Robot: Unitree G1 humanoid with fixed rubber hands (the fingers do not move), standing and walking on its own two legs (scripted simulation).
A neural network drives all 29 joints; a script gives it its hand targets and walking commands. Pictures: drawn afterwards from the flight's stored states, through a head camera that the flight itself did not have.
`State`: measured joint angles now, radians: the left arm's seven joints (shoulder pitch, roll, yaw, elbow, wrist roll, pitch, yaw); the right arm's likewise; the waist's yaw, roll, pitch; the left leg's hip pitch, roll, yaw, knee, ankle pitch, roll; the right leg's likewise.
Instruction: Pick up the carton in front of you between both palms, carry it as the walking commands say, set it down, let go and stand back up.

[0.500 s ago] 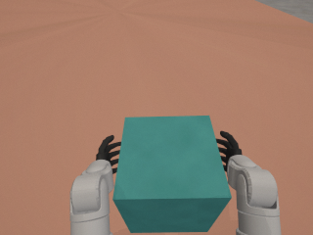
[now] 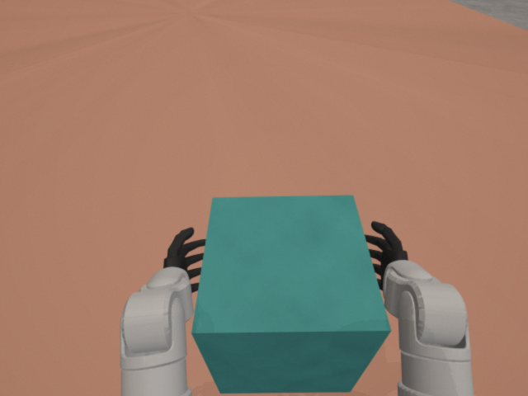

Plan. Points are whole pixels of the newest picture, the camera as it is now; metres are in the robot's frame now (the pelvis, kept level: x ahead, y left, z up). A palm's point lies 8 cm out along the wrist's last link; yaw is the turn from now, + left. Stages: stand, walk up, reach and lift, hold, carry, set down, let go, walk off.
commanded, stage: carry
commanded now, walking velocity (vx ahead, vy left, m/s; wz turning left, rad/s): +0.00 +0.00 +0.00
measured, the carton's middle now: (283, 298) +0.27 +0.00 +0.02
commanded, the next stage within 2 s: hold in 1.36 s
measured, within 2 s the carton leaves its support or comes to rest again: neither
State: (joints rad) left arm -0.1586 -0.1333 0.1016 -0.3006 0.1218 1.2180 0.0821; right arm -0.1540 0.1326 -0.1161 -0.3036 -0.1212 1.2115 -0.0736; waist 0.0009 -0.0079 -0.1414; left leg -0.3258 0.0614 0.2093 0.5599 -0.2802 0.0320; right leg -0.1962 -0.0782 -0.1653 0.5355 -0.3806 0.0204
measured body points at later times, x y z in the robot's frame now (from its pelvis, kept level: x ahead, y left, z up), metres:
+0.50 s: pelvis -0.04 +0.00 +0.00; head -0.07 +0.00 +0.45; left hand +0.24 +0.15 +0.06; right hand +0.24 -0.16 +0.06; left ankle +0.01 +0.09 -0.73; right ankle -0.07 -0.11 -0.73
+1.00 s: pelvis -0.05 +0.00 +0.00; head -0.07 +0.00 +0.45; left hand +0.26 +0.15 +0.04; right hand +0.26 -0.16 +0.04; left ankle +0.01 +0.09 -0.73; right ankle -0.07 -0.11 -0.73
